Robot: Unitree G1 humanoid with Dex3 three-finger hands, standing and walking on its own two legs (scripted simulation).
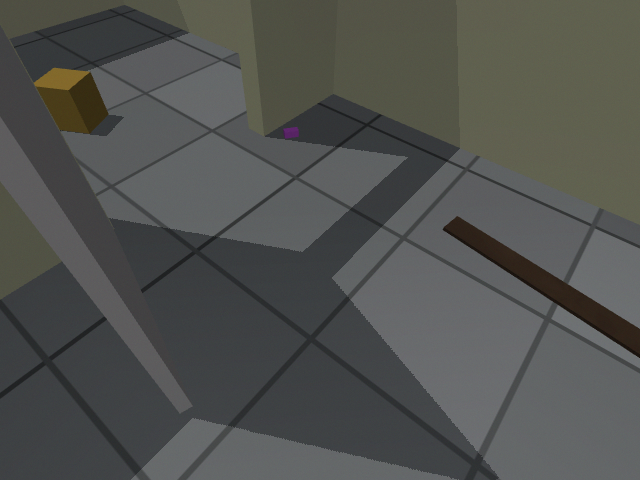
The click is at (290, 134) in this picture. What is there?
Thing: small brick
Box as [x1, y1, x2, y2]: [283, 127, 298, 138]
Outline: 297,128 292,127 283,129 285,138 298,136
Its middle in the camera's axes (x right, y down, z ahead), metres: -0.16 -0.63 +2.15
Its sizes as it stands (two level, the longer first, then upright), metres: 0.078 0.038 0.039
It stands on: the floor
